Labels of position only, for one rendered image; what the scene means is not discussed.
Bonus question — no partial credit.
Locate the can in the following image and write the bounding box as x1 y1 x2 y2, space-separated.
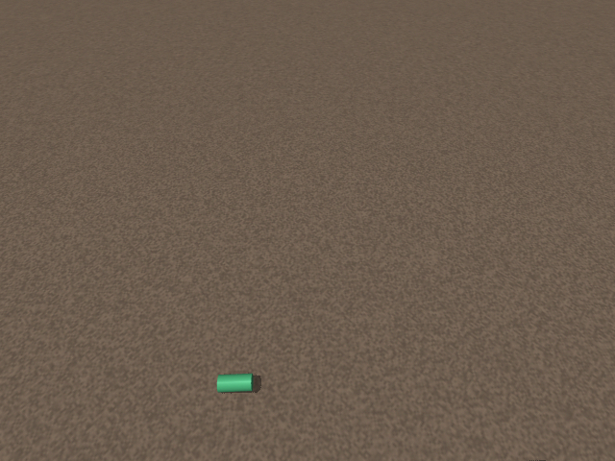
217 374 253 393

